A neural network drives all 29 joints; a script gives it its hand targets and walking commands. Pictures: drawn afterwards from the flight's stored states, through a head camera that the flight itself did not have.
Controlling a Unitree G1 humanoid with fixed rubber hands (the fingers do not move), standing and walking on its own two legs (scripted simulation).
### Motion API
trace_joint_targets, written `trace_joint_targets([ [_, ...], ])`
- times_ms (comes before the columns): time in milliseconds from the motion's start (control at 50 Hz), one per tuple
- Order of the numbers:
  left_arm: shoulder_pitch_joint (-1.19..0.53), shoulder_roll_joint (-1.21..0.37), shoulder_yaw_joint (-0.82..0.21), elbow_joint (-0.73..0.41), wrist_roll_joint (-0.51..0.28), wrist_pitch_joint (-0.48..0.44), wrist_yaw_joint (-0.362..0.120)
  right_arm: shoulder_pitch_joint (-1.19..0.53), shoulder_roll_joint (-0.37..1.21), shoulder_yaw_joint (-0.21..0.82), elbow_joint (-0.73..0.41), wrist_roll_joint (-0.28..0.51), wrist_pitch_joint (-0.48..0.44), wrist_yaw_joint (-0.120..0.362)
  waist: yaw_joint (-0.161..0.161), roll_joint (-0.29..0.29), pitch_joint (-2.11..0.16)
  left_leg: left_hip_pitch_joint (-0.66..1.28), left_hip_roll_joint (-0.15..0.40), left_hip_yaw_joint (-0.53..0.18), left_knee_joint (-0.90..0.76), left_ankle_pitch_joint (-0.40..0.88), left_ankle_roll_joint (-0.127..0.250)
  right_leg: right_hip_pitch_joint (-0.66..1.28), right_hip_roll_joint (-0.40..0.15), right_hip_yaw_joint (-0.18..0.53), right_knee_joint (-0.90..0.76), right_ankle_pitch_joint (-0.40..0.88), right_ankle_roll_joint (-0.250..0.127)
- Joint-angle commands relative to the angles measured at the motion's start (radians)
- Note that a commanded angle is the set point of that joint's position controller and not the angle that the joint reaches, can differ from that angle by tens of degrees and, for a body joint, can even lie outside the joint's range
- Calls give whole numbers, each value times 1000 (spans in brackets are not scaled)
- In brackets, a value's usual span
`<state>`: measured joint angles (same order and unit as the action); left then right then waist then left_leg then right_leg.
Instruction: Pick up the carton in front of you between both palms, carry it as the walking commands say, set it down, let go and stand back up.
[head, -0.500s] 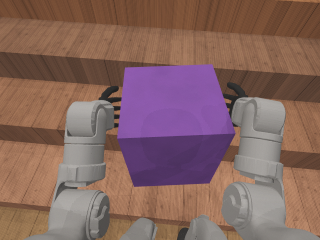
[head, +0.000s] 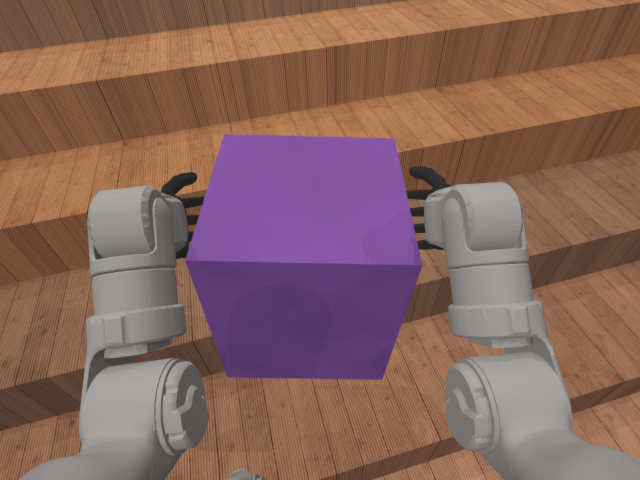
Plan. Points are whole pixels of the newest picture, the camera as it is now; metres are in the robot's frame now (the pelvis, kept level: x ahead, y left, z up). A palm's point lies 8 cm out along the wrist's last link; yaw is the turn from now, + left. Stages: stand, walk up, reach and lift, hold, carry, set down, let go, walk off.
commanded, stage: carry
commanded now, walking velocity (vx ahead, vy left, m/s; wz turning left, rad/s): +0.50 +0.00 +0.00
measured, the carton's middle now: (307, 263) +0.38 -0.06 +0.09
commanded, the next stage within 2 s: none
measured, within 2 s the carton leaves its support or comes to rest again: neither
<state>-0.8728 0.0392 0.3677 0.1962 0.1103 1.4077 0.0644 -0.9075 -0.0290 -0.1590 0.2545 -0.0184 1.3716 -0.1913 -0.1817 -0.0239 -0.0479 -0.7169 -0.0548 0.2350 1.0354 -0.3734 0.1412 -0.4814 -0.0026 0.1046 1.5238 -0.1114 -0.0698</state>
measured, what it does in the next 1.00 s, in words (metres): climbs: right foot, then left foot 0.18 m higher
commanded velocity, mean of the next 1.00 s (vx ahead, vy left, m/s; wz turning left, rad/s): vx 0.01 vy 0.00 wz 0.00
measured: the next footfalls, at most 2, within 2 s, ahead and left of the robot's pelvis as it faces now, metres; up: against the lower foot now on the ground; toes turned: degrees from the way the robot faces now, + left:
right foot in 0.20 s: +0.15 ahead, -0.13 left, +0.00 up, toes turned -5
left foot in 0.64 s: +0.43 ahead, -0.03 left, +0.18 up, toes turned -2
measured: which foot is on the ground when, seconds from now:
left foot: down 0.00-0.38, up 0.40-0.62, down 0.64-1.00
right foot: up 0.00-0.18, down 0.20-0.64, up 0.66-0.90, down 0.92-1.00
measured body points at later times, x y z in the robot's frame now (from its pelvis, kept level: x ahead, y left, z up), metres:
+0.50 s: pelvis +0.23 -0.07 +0.10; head +0.25 -0.09 +0.54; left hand +0.61 +0.11 +0.27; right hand +0.65 -0.19 +0.27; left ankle +0.16 +0.04 -0.38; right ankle +0.11 -0.12 -0.65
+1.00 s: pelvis +0.44 -0.11 +0.30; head +0.47 -0.11 +0.75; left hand +0.84 -0.02 +0.43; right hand +0.80 -0.32 +0.44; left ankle +0.41 -0.03 -0.42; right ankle +0.42 -0.20 -0.43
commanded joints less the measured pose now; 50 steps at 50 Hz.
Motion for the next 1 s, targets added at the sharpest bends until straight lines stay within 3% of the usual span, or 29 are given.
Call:
trace_joint_targets([
  [0,-783,-935,-434,-88,-280,-51,-156,-1005,1286,518,-230,594,-57,326,106,-17,-467,635,290,-828,-561,85,162,-426,23,68,466,-65,-64],
  [60,-803,-910,-472,-125,-294,-61,-130,-991,1287,496,-203,614,-66,338,145,-52,-375,579,290,-599,-624,34,90,-443,-38,-11,318,-52,-66],
  [140,-746,-945,-544,-103,-330,-36,-115,-851,1185,391,-141,514,-15,315,130,68,-439,668,269,-309,-601,772,70,-332,-23,-175,-116,-99,-49],
  [220,-781,-1007,-575,-33,-392,-1,-122,-722,1112,304,-6,406,28,315,107,218,-435,1090,268,-268,-574,1106,58,-646,-22,-219,-164,-329,-32],
  [280,-799,-1085,-579,27,-451,-3,-134,-705,1078,255,47,345,30,312,74,258,-462,1368,287,-302,-397,1418,12,-732,-17,-174,-471,-398,-11],
  [300,-794,-1112,-576,40,-463,-8,-138,-727,1098,264,42,336,28,311,117,261,-504,1297,265,-250,-311,1505,-18,-542,-20,-148,-725,-329,-11],
  [340,-832,-1120,-554,3,-467,-23,-143,-723,1129,263,24,341,19,314,305,226,-595,1071,205,-164,-56,1629,-16,106,25,-261,-1467,286,29],
  [360,-852,-1146,-568,-34,-475,-37,-152,-737,1129,266,-9,343,11,316,303,9,-466,764,102,-85,175,848,-30,391,13,-274,-1729,662,33],
  [380,-834,-1161,-553,-16,-488,-43,-156,-676,1105,267,15,338,10,313,219,-132,-314,198,40,-73,354,1,-22,739,-85,-161,-1554,1225,26],
  [400,-807,-1137,-544,19,-478,-46,-155,-689,1103,271,39,333,10,301,268,-324,-354,-351,-113,-136,754,-379,-66,1148,-288,-17,-988,2344,-70],
  [420,-778,-1119,-516,43,-481,-44,-160,-650,1083,259,103,303,6,287,320,-247,-486,-564,-150,-195,1010,-419,-41,1247,-328,-6,-959,2264,-118],
  [440,-820,-1130,-527,6,-492,-54,-169,-658,1095,271,83,288,-1,276,358,-137,-481,-671,-142,-237,1132,-383,-29,1211,-320,72,-981,1805,-157],
  [480,-964,-1159,-570,-144,-556,-65,-189,-718,1095,286,-28,289,-19,254,316,-40,-433,-813,-82,-251,1193,-352,2,1206,-314,101,-1000,1218,-157],
  [520,-1058,-1213,-625,-261,-637,-74,-211,-793,1049,283,-165,249,-42,215,229,-56,-378,-527,5,-122,833,-235,-6,874,-181,-56,-1128,898,-83],
  [560,-1031,-1208,-647,-314,-654,-76,-216,-812,1019,321,-267,228,-53,180,171,-96,-337,43,-60,37,257,-350,-2,441,-141,-161,-1297,1427,-56],
  [600,-960,-1164,-643,-350,-590,-85,-205,-790,1055,415,-357,274,-61,177,36,-331,-649,411,-146,16,180,-91,25,547,-223,-209,-932,2296,-21],
  [620,-894,-1158,-664,-331,-551,-78,-200,-748,1092,470,-371,320,-61,184,-59,-143,-799,622,-83,-145,-180,211,95,567,-156,-214,-495,2029,67],
  [640,-878,-1157,-702,-375,-524,-82,-202,-660,1093,525,-376,351,-81,201,-94,379,-888,915,231,-799,-436,988,324,167,107,-110,101,357,144],
  [660,-787,-1121,-728,-328,-476,-84,-198,-596,1137,552,-342,388,-89,224,-54,456,-975,948,272,-1133,-575,1308,424,29,340,119,589,-198,118],
  [680,-680,-1112,-699,-293,-428,-101,-186,-630,1197,600,-371,423,-87,246,26,185,-912,988,259,-976,-446,1155,352,-117,263,243,712,-184,67],
  [700,-624,-1067,-653,-314,-361,-115,-180,-671,1272,660,-397,463,-98,269,45,48,-790,957,239,-900,-424,955,267,-258,204,184,666,-195,34],
  [740,-548,-996,-609,-277,-266,-148,-162,-781,1335,730,-419,564,-118,316,57,-74,-543,871,178,-767,-428,614,168,-454,132,100,523,-257,-17],
  [760,-513,-958,-589,-248,-233,-169,-155,-809,1352,746,-408,599,-129,333,82,-117,-532,852,172,-684,-463,666,133,-394,103,62,427,-227,-20],
  [840,-424,-902,-559,-182,-159,-226,-136,-758,1327,702,-306,591,-161,361,81,-44,-482,876,174,-502,-528,1060,63,-308,4,-87,-331,-302,20],
  [900,-433,-963,-613,-144,-195,-215,-141,-649,1305,632,-155,531,-159,376,114,186,-564,709,198,-341,-536,1330,20,117,32,-153,-702,22,-17],
  [920,-476,-974,-631,-154,-210,-215,-142,-628,1300,616,-130,504,-152,381,142,171,-566,836,170,-292,-474,1419,-1,69,84,-208,-824,-2,-12],
  [940,-521,-984,-649,-140,-222,-208,-142,-639,1290,581,-108,490,-143,383,169,113,-548,889,136,-245,-317,1465,-55,144,94,-209,-1076,264,-7],
  [960,-526,-1003,-664,-121,-257,-200,-140,-602,1281,560,-75,464,-136,380,208,90,-544,840,101,-225,-194,1305,-90,340,71,-240,-1391,507,13],
  [980,-511,-1053,-690,-121,-299,-187,-149,-516,1261,528,-41,429,-131,379,229,-15,-456,597,17,-192,15,563,-100,583,10,-214,-1590,697,5],
])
